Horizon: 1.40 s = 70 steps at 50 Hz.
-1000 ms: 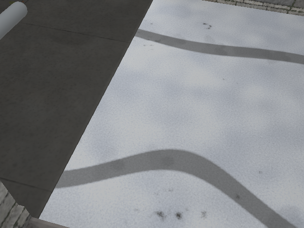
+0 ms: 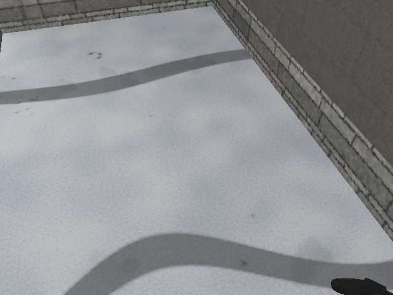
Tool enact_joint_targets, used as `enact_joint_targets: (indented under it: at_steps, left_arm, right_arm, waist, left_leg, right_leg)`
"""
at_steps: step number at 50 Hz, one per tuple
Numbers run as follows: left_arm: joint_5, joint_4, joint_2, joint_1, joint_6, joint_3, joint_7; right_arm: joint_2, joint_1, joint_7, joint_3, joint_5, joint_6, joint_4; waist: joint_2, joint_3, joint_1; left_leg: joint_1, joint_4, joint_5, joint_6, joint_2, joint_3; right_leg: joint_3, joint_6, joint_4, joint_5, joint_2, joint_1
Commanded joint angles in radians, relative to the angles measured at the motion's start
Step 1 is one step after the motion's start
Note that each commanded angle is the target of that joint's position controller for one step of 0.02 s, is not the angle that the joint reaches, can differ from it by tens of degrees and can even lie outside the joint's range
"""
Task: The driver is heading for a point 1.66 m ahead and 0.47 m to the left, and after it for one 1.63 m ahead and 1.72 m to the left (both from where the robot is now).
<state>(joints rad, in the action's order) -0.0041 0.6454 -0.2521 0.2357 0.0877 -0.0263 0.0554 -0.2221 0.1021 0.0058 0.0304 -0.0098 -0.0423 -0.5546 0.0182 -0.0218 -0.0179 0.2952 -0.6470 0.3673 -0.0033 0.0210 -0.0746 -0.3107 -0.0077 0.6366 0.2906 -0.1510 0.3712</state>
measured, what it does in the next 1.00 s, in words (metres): steps on the spot, turning left: right foot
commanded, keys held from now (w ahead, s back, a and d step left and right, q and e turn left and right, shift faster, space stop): q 0.86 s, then no key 0.14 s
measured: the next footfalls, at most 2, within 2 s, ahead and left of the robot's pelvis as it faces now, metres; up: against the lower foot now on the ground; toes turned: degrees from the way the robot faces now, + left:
right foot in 0.54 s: +0.12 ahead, -0.06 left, +0.00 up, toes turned +23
left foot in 1.08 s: +0.05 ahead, +0.19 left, +0.00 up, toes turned +32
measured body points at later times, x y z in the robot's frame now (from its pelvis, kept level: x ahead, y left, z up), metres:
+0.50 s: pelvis +0.03 +0.03 +0.02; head +0.06 +0.05 +0.47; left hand +0.23 +0.28 -0.05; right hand +0.17 -0.23 -0.09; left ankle +0.01 +0.11 -0.72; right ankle +0.10 -0.08 -0.70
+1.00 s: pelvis +0.07 +0.03 +0.01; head +0.11 +0.03 +0.46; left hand +0.00 +0.30 -0.10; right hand +0.35 -0.08 -0.09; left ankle +0.02 +0.19 -0.66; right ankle +0.09 -0.07 -0.72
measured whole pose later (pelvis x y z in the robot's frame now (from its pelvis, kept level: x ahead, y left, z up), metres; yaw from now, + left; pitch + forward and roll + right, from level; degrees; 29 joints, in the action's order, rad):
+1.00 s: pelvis +0.07 +0.03 +0.01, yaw +31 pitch +3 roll +0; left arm 0.01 0.74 -0.24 0.27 0.05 -0.03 0.04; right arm -0.24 0.15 -0.02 0.03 0.01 -0.09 -0.57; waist 0.04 0.02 -0.04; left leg 0.60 -1.01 0.29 0.08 -0.04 -0.08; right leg 0.14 -0.04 0.54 0.34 0.04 0.24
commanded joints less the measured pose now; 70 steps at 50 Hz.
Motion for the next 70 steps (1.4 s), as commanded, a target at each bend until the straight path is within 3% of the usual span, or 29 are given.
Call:
enact_joint_targets:
  at_steps: [1, 2, 3, 5, 8, 14, 16, 20, 24, 25, 27, 28, 29, 30, 32, 33, 36, 44, 50, 53, 54, 55, 56, 57, 58, 60, 61, 65, 70]
  left_arm:
    - [-0.021, -0.014, -0.032, 0.082, -0.052, -0.024, -0.023]
    - [-0.031, -0.056, -0.118, -0.061, -0.072, -0.056, -0.005]
    - [-0.021, -0.064, -0.153, -0.152, -0.076, -0.068, 0.009]
    - [0.021, -0.050, -0.122, -0.164, -0.061, -0.069, 0.016]
    - [0.021, -0.037, -0.078, -0.120, -0.048, -0.068, 0.010]
    - [0.020, -0.101, -0.010, -0.260, -0.059, -0.038, -0.009]
    - [0.018, -0.098, -0.019, -0.269, -0.062, -0.039, -0.024]
    - [0.006, -0.110, -0.018, -0.304, -0.090, -0.029, -0.042]
    - [-0.003, -0.124, -0.008, -0.274, -0.099, -0.024, -0.049]
    - [0.001, -0.115, -0.022, -0.251, -0.100, -0.031, -0.046]
    - [0.007, -0.074, -0.054, -0.142, -0.101, -0.052, -0.043]
    - [0.017, -0.066, -0.105, -0.066, -0.095, -0.067, -0.039]
    - [0.035, -0.051, -0.127, -0.044, -0.083, -0.066, -0.044]
    - [0.021, -0.038, -0.117, -0.013, -0.088, -0.071, -0.045]
    - [0.012, -0.058, -0.052, -0.119, -0.086, -0.045, -0.047]
    - [0.005, -0.061, -0.037, -0.152, -0.085, -0.038, -0.045]
    - [0.018, -0.036, -0.061, -0.142, -0.075, -0.038, -0.034]
    - [0.013, 0.014, -0.131, -0.021, -0.060, -0.047, -0.010]
    - [0.013, 0.043, -0.125, 0.001, -0.050, -0.025, -0.014]
    - [-0.019, 0.073, -0.117, 0.038, -0.042, -0.019, -0.007]
    - [-0.011, 0.095, -0.086, 0.096, -0.055, -0.011, -0.010]
    - [0.032, 0.075, -0.017, 0.148, -0.074, 0.016, -0.025]
    - [0.013, 0.079, -0.016, 0.138, -0.081, 0.011, -0.033]
    - [-0.008, 0.080, -0.076, 0.091, -0.076, -0.008, -0.029]
    - [-0.008, 0.090, -0.078, 0.084, -0.067, -0.014, -0.025]
    - [0.016, 0.120, -0.075, 0.102, -0.041, -0.024, -0.014]
    - [0.016, 0.133, -0.076, 0.119, -0.034, -0.031, -0.012]
    - [0.003, 0.047, -0.035, 0.030, -0.015, -0.030, 0.004]
    - [-0.008, 0.009, -0.024, 0.038, -0.012, -0.033, -0.020]
  right_arm:
    - [-0.088, 0.342, 0.021, 0.023, -0.033, 0.005, -0.099]
    - [-0.108, 0.223, 0.014, 0.028, -0.043, 0.029, -0.070]
    - [-0.122, 0.117, -0.006, 0.029, -0.045, 0.032, -0.047]
    - [-0.184, 0.053, -0.037, 0.043, -0.024, 0.018, -0.019]
    - [-0.154, 0.096, -0.045, 0.032, 0.005, 0.007, -0.014]
    - [-0.130, 0.279, -0.069, 0.028, 0.015, -0.026, -0.054]
    - [-0.145, 0.270, -0.069, 0.032, 0.029, -0.035, -0.040]
    - [-0.197, 0.254, -0.072, 0.048, 0.011, -0.059, -0.009]
    - [-0.177, 0.195, -0.055, 0.044, 0.031, -0.047, 0.018]
    - [-0.172, 0.173, -0.057, 0.045, 0.052, -0.040, 0.025]
    - [-0.149, 0.131, -0.056, 0.037, 0.055, -0.027, 0.037]
    - [-0.098, 0.192, -0.055, 0.027, 0.037, -0.033, 0.030]
    - [-0.096, 0.256, -0.058, 0.030, 0.039, -0.029, 0.032]
    - [-0.199, 0.235, -0.053, 0.063, 0.026, -0.017, 0.029]
    - [-0.250, 0.184, -0.059, 0.094, 0.013, -0.037, -0.004]
    - [-0.244, 0.184, -0.061, 0.096, 0.004, -0.053, -0.014]
    - [-0.164, 0.148, -0.050, 0.073, 0.027, -0.058, 0.001]
    - [-0.118, 0.041, -0.041, 0.039, 0.016, -0.043, 0.061]
    - [-0.052, 0.014, -0.012, 0.005, 0.025, -0.019, 0.073]
    - [-0.042, 0.091, 0.000, 0.008, 0.032, -0.006, 0.040]
    - [-0.101, 0.152, -0.008, 0.027, 0.033, -0.008, 0.011]
    - [-0.164, 0.201, -0.016, 0.034, 0.010, -0.001, 0.005]
    - [-0.101, 0.218, -0.004, 0.023, -0.002, 0.009, -0.060]
    - [-0.065, 0.160, 0.002, 0.018, -0.004, 0.023, -0.067]
    - [-0.059, 0.094, -0.001, 0.021, -0.003, 0.030, -0.082]
    - [-0.080, 0.003, -0.010, 0.027, 0.004, 0.036, -0.071]
    - [-0.129, -0.009, -0.023, 0.044, -0.001, 0.038, -0.061]
    - [-0.121, 0.039, -0.053, 0.054, 0.030, 0.019, -0.094]
    - [-0.158, 0.002, -0.063, 0.069, 0.037, -0.006, -0.106]
  waist:
    - [0.192, 0.048, 0.048]
    - [0.210, 0.165, 0.033]
    - [0.211, 0.194, 0.028]
    - [0.199, 0.150, 0.004]
    - [0.131, 0.097, 0.006]
    - [0.132, -0.006, 0.091]
    - [0.153, -0.013, 0.089]
    - [0.171, -0.009, 0.094]
    - [0.177, -0.046, 0.066]
    - [0.136, -0.058, 0.053]
    - [0.053, -0.097, -0.001]
    - [-0.159, -0.201, 0.014]
    - [-0.360, -0.178, 0.035]
    - [-0.261, -0.147, 0.015]
    - [-0.103, -0.060, 0.051]
    - [-0.084, -0.041, 0.058]
    - [-0.094, -0.031, 0.057]
    - [-0.115, -0.031, -0.007]
    - [-0.169, -0.028, -0.012]
    - [-0.159, -0.033, 0.029]
    - [-0.075, -0.076, 0.021]
    - [0.166, -0.154, -0.019]
    - [0.235, -0.209, -0.011]
    - [0.150, -0.115, -0.012]
    - [0.146, -0.081, -0.037]
    - [0.133, -0.056, -0.050]
    - [0.096, -0.059, -0.050]
    - [0.151, -0.021, -0.003]
    - [0.148, -0.080, -0.001]
  left_leg:
    - [-0.348, 0.306, -0.030, -0.155, -0.295, -0.524]
    - [-0.182, 0.431, 0.195, -0.185, -0.310, -0.649]
    - [-0.059, 0.460, 0.303, -0.174, -0.278, -0.601]
    - [0.097, 0.475, 0.337, -0.125, -0.206, -0.507]
    - [0.025, 0.419, 0.165, -0.123, -0.143, -0.444]
    - [-0.207, 0.330, -0.102, -0.118, -0.111, -0.431]
    - [-0.169, 0.328, -0.102, -0.127, -0.097, -0.429]
    - [-0.142, 0.298, -0.199, -0.206, -0.107, -0.480]
    - [-0.140, 0.204, -0.512, -0.241, -0.114, -0.533]
    - [-0.129, 0.204, -0.554, -0.220, -0.107, -0.556]
    - [-0.016, 0.121, -0.519, -0.177, -0.073, -0.561]
    - [0.139, -0.095, -0.156, -0.124, 0.038, -0.449]
    - [0.408, -0.288, 0.371, -0.059, 0.205, -0.330]
    - [0.515, -0.523, 0.390, 0.014, 0.169, -0.261]
    - [0.502, -0.694, 0.188, 0.068, 0.097, -0.214]
    - [0.491, -0.754, 0.115, 0.081, 0.095, -0.193]
    - [0.446, -0.764, -0.030, 0.095, 0.086, -0.099]
    - [0.525, -0.607, -0.144, 0.113, -0.031, -0.052]
    - [0.190, -0.245, 0.019, 0.052, -0.033, 0.081]
    - [-0.029, 0.117, -0.101, -0.012, 0.007, 0.128]
    - [-0.211, 0.168, -0.373, -0.051, -0.039, 0.046]
    - [-0.415, 0.130, -0.924, -0.152, -0.268, -0.244]
    - [-0.256, 0.193, -0.858, -0.345, -0.410, -0.351]
    - [-0.178, 0.245, -0.675, -0.344, -0.360, -0.301]
    - [-0.130, 0.243, -0.581, -0.289, -0.310, -0.227]
    - [-0.048, 0.240, -0.578, -0.236, -0.279, -0.131]
    - [0.019, 0.231, -0.612, -0.244, -0.266, -0.067]
    - [-0.077, 0.219, -0.644, -0.270, -0.337, -0.072]
    - [-0.109, 0.155, -0.691, -0.254, -0.364, -0.028]
  right_leg:
    - [-0.018, -0.008, 0.123, 0.377, 0.012, 0.509]
    - [0.030, 0.022, 0.069, 0.235, 0.135, 0.494]
    - [0.089, 0.036, 0.089, 0.096, 0.174, 0.402]
    - [0.163, 0.071, 0.289, -0.040, 0.140, 0.260]
    - [0.201, 0.088, 0.441, -0.105, 0.127, 0.341]
    - [0.195, 0.092, 0.310, -0.143, 0.092, 0.418]
    - [0.213, 0.091, 0.238, -0.127, 0.080, 0.321]
    - [0.222, 0.060, 0.121, -0.023, 0.057, 0.201]
    - [0.199, 0.038, 0.005, 0.008, 0.078, 0.055]
    - [0.205, 0.033, -0.071, -0.058, 0.081, -0.012]
    - [0.203, -0.001, -0.241, -0.282, 0.155, -0.260]
    - [0.062, -0.076, -0.215, -0.572, 0.314, -0.511]
    - [-0.139, -0.260, -0.188, -0.846, 0.509, -0.614]
    - [-0.225, -0.348, -0.247, -0.689, 0.596, -0.545]
    - [-0.067, -0.306, -0.272, -0.562, 0.494, -0.377]
    - [0.008, -0.283, -0.266, -0.595, 0.453, -0.329]
    - [0.168, -0.248, -0.267, -0.647, 0.368, -0.246]
    - [0.221, -0.258, -0.269, -0.427, 0.411, -0.311]
    - [0.295, -0.250, -0.209, -0.366, 0.400, -0.120]
    - [0.294, -0.195, -0.120, -0.344, 0.384, -0.100]
    - [0.327, -0.123, -0.009, -0.263, 0.333, -0.030]
    - [0.348, -0.009, 0.225, 0.130, 0.261, 0.155]
    - [0.220, 0.034, 0.229, 0.365, 0.225, 0.134]
    - [0.206, 0.059, 0.197, 0.335, 0.239, 0.116]
    - [0.230, 0.064, 0.169, 0.270, 0.235, 0.091]
    - [0.273, 0.076, 0.193, 0.184, 0.208, 0.015]
    - [0.315, 0.083, 0.284, 0.134, 0.170, -0.046]
    - [0.281, 0.060, 0.349, 0.288, 0.178, 0.124]
    - [0.364, 0.018, 0.241, 0.198, 0.137, 0.071]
